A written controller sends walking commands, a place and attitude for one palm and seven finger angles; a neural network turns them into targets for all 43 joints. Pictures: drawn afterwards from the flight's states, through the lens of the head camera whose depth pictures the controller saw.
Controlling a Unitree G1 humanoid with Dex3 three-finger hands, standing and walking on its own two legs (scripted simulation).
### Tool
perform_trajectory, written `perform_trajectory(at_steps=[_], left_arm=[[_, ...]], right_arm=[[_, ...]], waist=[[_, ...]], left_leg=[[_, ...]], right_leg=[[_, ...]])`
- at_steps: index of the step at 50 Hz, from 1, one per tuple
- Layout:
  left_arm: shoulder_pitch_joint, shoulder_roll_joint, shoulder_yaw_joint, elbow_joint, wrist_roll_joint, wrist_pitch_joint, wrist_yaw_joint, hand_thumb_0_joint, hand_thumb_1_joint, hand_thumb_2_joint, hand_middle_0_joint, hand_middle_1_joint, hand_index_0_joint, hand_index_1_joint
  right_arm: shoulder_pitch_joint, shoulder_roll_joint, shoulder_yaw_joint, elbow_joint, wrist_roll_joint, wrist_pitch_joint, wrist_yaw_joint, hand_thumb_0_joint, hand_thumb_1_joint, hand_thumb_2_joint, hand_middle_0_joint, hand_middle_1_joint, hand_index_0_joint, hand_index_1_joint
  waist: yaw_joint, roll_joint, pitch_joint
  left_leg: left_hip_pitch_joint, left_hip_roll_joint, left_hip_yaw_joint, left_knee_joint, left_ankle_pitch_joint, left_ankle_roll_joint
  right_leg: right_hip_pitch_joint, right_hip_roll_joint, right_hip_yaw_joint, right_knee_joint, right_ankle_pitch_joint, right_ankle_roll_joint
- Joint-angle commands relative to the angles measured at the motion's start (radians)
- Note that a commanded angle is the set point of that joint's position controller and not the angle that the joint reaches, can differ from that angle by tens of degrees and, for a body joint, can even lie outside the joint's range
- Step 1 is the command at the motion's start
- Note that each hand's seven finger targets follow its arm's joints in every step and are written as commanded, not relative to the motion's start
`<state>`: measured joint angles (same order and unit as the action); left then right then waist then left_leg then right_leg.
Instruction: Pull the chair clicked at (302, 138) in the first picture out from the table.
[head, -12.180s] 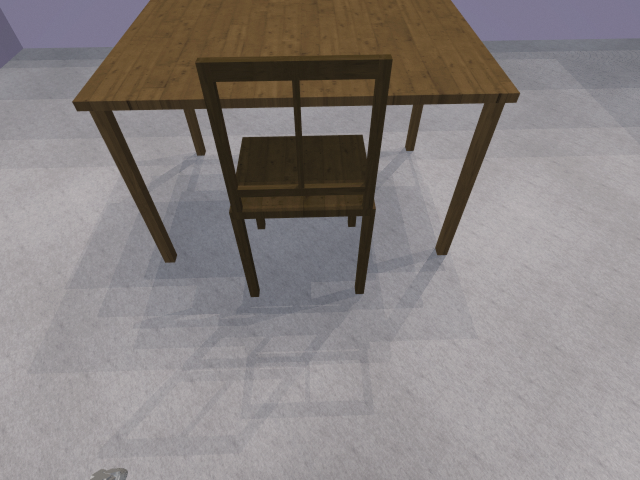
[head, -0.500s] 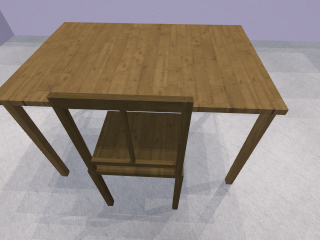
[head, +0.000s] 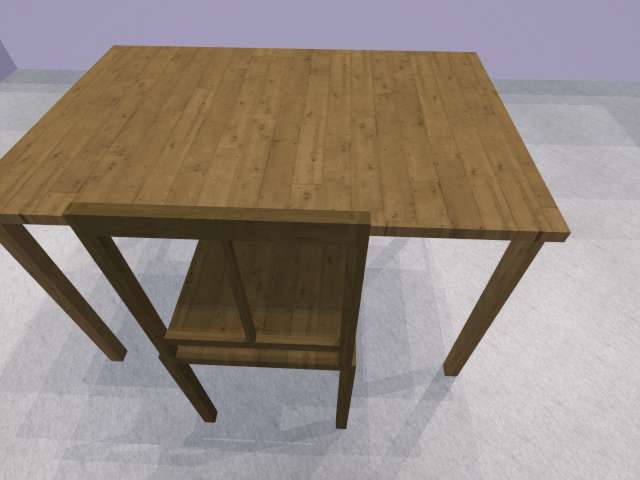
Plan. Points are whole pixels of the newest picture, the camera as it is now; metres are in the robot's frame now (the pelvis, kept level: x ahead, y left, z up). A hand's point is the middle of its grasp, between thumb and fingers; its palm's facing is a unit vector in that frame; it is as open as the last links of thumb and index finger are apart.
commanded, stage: look again from close up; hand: left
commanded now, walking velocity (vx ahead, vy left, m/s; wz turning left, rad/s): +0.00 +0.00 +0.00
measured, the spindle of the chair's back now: (239, 295) +0.42 +0.17 -0.08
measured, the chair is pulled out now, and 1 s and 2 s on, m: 0.00 0.00 0.00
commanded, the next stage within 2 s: raise the hand toward the chair's back in 0.34 s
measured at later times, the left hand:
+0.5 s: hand out of the picture +0.05 +0.18 -0.15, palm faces +0.15 -0.97 -0.20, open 7.3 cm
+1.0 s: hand out of the picture +0.13 +0.18 -0.06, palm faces +0.10 -0.99 -0.07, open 10.4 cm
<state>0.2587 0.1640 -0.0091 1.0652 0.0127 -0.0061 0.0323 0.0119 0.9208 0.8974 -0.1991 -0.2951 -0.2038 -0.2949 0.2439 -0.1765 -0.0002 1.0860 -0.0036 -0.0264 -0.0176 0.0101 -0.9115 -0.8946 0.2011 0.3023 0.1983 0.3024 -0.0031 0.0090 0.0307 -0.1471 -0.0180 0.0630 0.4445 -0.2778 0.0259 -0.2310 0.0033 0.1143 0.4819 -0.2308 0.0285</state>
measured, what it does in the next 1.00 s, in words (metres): lowers itself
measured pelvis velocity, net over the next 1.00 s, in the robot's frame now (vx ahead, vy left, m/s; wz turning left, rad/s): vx -0.03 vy -0.03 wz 0.12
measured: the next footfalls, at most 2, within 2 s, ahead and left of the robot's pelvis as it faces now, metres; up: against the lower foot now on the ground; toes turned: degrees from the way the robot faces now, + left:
none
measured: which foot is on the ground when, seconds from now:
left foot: down 0.00-1.00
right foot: down 0.00-1.00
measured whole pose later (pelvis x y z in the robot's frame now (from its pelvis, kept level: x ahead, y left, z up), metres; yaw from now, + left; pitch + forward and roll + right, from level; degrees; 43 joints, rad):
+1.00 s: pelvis -0.03 -0.03 -0.11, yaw +7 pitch +15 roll -2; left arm 0.47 0.24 0.14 -0.04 -0.25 -0.47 -0.31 0.02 0.45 0.70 -0.15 -0.22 -0.16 -0.22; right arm 0.13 -0.25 -0.01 0.46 0.02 -0.25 -0.03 0.01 -0.91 -0.90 0.20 0.30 0.20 0.30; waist 0.04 0.00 -0.15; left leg -0.95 -0.02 -0.10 1.28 -0.59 -0.02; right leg -0.95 0.01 -0.06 1.23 -0.54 -0.02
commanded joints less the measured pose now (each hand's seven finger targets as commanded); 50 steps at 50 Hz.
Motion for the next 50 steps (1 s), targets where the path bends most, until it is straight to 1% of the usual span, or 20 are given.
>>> perform_trajectory(at_steps=[1, 9, 21, 22, 23, 24, 25, 26, 27, 28, 30, 31, 33, 35, 36, 39, 41, 43, 46, 50], left_arm=[[0.050, 0.112, 0.016, -0.033, -0.001, -0.016, 0.008, 0.000, 0.900, 0.900, -0.200, -0.300, -0.200, -0.300], [0.055, 0.119, 0.017, -0.030, -0.002, -0.021, 0.008, 0.000, 0.900, 0.900, -0.200, -0.300, -0.200, -0.300], [0.063, 0.111, 0.013, -0.021, -0.002, -0.016, 0.006, 0.000, 0.900, 0.900, -0.200, -0.300, -0.200, -0.300], [0.141, 0.132, 0.023, 0.024, 0.009, -0.037, 0.047, 0.000, 0.900, 0.900, -0.200, -0.300, -0.200, -0.300], [-0.626, 0.392, 0.201, -1.502, -0.201, -0.251, 0.031, 0.000, 0.877, 0.890, -0.198, -0.296, -0.198, -0.296], [-0.143, 0.273, 0.171, -1.231, -0.124, -0.197, 0.062, 0.000, 0.853, 0.880, -0.195, -0.293, -0.195, -0.293], [0.160, -0.068, -0.047, -0.929, -0.151, -0.081, 0.059, 0.000, 0.830, 0.870, -0.193, -0.289, -0.193, -0.289], [0.124, -0.089, -0.034, -0.931, -0.189, -0.068, 0.054, 0.000, 0.807, 0.860, -0.191, -0.285, -0.191, -0.285], [-0.060, -0.008, -0.006, -1.072, -0.191, -0.144, 0.041, 0.000, 0.783, 0.850, -0.188, -0.282, -0.188, -0.282], [-0.051, 0.035, 0.052, -1.035, -0.191, -0.208, 0.022, 0.000, 0.760, 0.840, -0.186, -0.278, -0.186, -0.278], [0.114, -0.010, 0.075, -0.867, -0.206, -0.337, -0.057, 0.000, 0.713, 0.820, -0.181, -0.271, -0.181, -0.271], [0.217, -0.023, 0.083, -0.786, -0.212, -0.403, -0.111, 0.000, 0.690, 0.810, -0.179, -0.267, -0.179, -0.267], [0.262, 0.009, 0.113, -0.812, -0.229, -0.559, -0.230, 0.000, 0.643, 0.790, -0.174, -0.260, -0.174, -0.260], [0.263, 0.095, 0.150, -0.847, -0.206, -0.681, -0.349, 0.000, 0.597, 0.770, -0.170, -0.252, -0.170, -0.252], [0.298, 0.164, 0.225, -0.816, -0.194, -0.677, -0.371, 0.000, 0.573, 0.760, -0.167, -0.249, -0.167, -0.249], [0.190, 0.153, 0.213, -1.034, -0.273, -0.571, -0.398, 0.000, 0.503, 0.730, -0.160, -0.238, -0.160, -0.238], [0.060, 0.196, 0.240, -1.226, -0.304, -0.535, -0.360, 0.000, 0.457, 0.710, -0.156, -0.230, -0.156, -0.230], [0.076, 0.196, 0.245, -1.380, -0.298, -0.537, -0.322, 0.000, 0.410, 0.690, -0.151, -0.223, -0.151, -0.223], [-0.012, 0.168, 0.154, -1.455, -0.268, -0.560, -0.329, 0.000, 0.340, 0.660, -0.144, -0.212, -0.144, -0.212], [0.048, 0.165, 0.139, -1.325, -0.270, -0.512, -0.392, 0.000, 0.247, 0.620, -0.135, -0.197, -0.135, -0.197]], right_arm=[[0.062, -0.093, -0.021, -0.023, -0.004, -0.006, -0.007, 0.000, -0.900, -0.900, 0.200, 0.300, 0.200, 0.300], [0.069, -0.096, -0.018, -0.013, -0.003, -0.011, -0.008, 0.000, -0.900, -0.900, 0.200, 0.300, 0.200, 0.300], [0.087, -0.084, -0.015, 0.007, -0.002, -0.005, -0.008, 0.000, -0.900, -0.900, 0.200, 0.300, 0.200, 0.300], [-0.017, -0.116, -0.017, -0.064, 0.003, -0.014, -0.005, 0.000, -0.900, -0.900, 0.200, 0.300, 0.200, 0.300], [0.009, -0.264, -0.034, -0.410, 0.052, -0.155, -0.052, 0.000, -0.900, -0.900, 0.200, 0.300, 0.200, 0.300], [-0.078, -0.178, -0.029, -0.361, 0.039, -0.240, -0.091, 0.000, -0.900, -0.900, 0.200, 0.300, 0.200, 0.300], [-0.067, -0.123, -0.016, -0.325, 0.054, -0.267, -0.083, 0.000, -0.900, -0.900, 0.200, 0.300, 0.200, 0.300], [-0.029, -0.161, -0.029, -0.337, 0.051, -0.280, -0.074, 0.000, -0.900, -0.900, 0.200, 0.300, 0.200, 0.300], [-0.044, -0.196, -0.034, -0.406, 0.047, -0.299, -0.065, 0.000, -0.900, -0.900, 0.200, 0.300, 0.200, 0.300], [-0.046, -0.205, -0.049, -0.431, 0.028, -0.312, -0.065, 0.000, -0.900, -0.900, 0.200, 0.300, 0.200, 0.300], [-0.070, -0.198, -0.061, -0.489, 0.007, -0.326, -0.044, 0.000, -0.900, -0.900, 0.200, 0.300, 0.200, 0.300], [-0.082, -0.192, -0.066, -0.520, 0.009, -0.330, -0.025, 0.000, -0.900, -0.900, 0.200, 0.300, 0.200, 0.300], [-0.098, -0.194, -0.081, -0.589, 0.001, -0.328, 0.011, 0.000, -0.900, -0.900, 0.200, 0.300, 0.200, 0.300], [-0.125, -0.203, -0.096, -0.655, 0.003, -0.320, 0.040, 0.000, -0.900, -0.900, 0.200, 0.300, 0.200, 0.300], [-0.117, -0.201, -0.103, -0.668, 0.014, -0.306, 0.047, 0.000, -0.900, -0.900, 0.200, 0.300, 0.200, 0.300], [-0.156, -0.196, -0.090, -0.776, 0.038, -0.270, 0.025, 0.000, -0.900, -0.900, 0.200, 0.300, 0.200, 0.300], [-0.150, -0.195, -0.081, -0.806, 0.044, -0.260, 0.004, 0.000, -0.900, -0.900, 0.200, 0.300, 0.200, 0.300], [-0.092, -0.180, -0.080, -0.794, 0.035, -0.253, -0.012, 0.000, -0.900, -0.900, 0.200, 0.300, 0.200, 0.300], [-0.067, -0.184, -0.064, -0.749, 0.021, -0.251, -0.023, 0.000, -0.900, -0.900, 0.200, 0.300, 0.200, 0.300], [-0.074, -0.195, -0.058, -0.712, 0.028, -0.264, -0.033, 0.000, -0.900, -0.900, 0.200, 0.300, 0.200, 0.300]], waist=[[-0.006, -0.027, 0.022], [-0.004, -0.028, -0.020], [-0.003, -0.022, 0.041], [0.034, -0.057, 0.027], [-0.075, 0.096, -0.496], [0.028, 0.248, -0.436], [-0.029, 0.162, -0.225], [-0.053, 0.058, -0.111], [-0.086, 0.017, -0.035], [-0.082, -0.042, -0.040], [-0.032, -0.207, -0.026], [0.003, -0.194, -0.030], [0.038, -0.182, -0.129], [0.039, -0.117, -0.195], [0.068, -0.074, -0.233], [0.062, -0.035, -0.301], [0.035, 0.036, -0.322], [0.013, 0.066, -0.416], [-0.061, 0.062, -0.406], [-0.066, 0.052, -0.372]], left_leg=[[0.003, 0.109, -0.097, -0.093, 0.136, 0.003], [0.035, 0.110, -0.091, -0.082, 0.194, -0.001], [-0.003, 0.110, -0.100, -0.112, 0.097, 0.000], [-0.076, 0.134, -0.053, 0.094, 0.232, -0.025], [0.137, 0.012, -0.083, -0.041, 0.319, -0.012], [0.163, 0.048, -0.053, -0.027, 0.431, -0.014], [0.048, 0.062, -0.051, -0.010, 0.358, -0.031], [-0.057, 0.055, -0.082, 0.014, 0.229, -0.034], [-0.135, 0.041, -0.101, 0.055, 0.087, -0.026], [-0.206, 0.028, -0.102, 0.097, -0.024, -0.023], [-0.387, 0.016, -0.102, 0.196, -0.154, -0.031], [-0.450, 0.003, -0.082, 0.250, -0.166, -0.037], [-0.548, -0.014, -0.060, 0.379, -0.132, -0.041], [-0.627, -0.023, -0.051, 0.487, -0.101, -0.035], [-0.661, -0.024, -0.043, 0.509, -0.092, -0.030], [-0.700, -0.032, -0.034, 0.530, -0.188, -0.014], [-0.715, -0.027, -0.054, 0.558, -0.226, -0.005], [-0.634, -0.008, -0.073, 0.597, -0.081, 0.003], [-0.630, 0.008, -0.094, 0.664, -0.001, 0.010], [-0.687, 0.008, -0.109, 0.673, -0.077, 0.006]], right_leg=[[-0.020, -0.070, 0.052, -0.081, 0.182, -0.061], [0.014, -0.077, 0.050, -0.080, 0.244, -0.062], [-0.011, -0.065, 0.045, -0.118, 0.121, -0.062], [0.039, -0.136, 0.048, -0.059, 0.537, -0.043], [0.161, -0.037, -0.058, 0.021, 0.374, -0.057], [0.096, 0.001, -0.095, 0.064, 0.174, -0.080], [-0.042, -0.007, -0.171, 0.055, 0.087, -0.050], [-0.103, -0.013, -0.203, 0.051, 0.038, -0.036], [-0.178, -0.010, -0.204, 0.052, -0.012, -0.033], [-0.245, -0.005, -0.215, 0.081, -0.096, -0.033], [-0.384, 0.004, -0.231, 0.176, -0.262, -0.038], [-0.418, 0.001, -0.219, 0.218, -0.293, -0.048], [-0.460, -0.001, -0.192, 0.331, -0.277, -0.060], [-0.487, -0.005, -0.158, 0.428, -0.211, -0.072], [-0.488, -0.006, -0.142, 0.465, -0.195, -0.076], [-0.500, -0.008, -0.109, 0.467, -0.313, -0.062], [-0.534, -0.003, -0.081, 0.465, -0.387, -0.060], [-0.510, 0.011, -0.102, 0.495, -0.188, -0.062], [-0.589, 0.023, -0.122, 0.544, -0.072, -0.054], [-0.622, 0.021, -0.132, 0.525, -0.165, -0.050]])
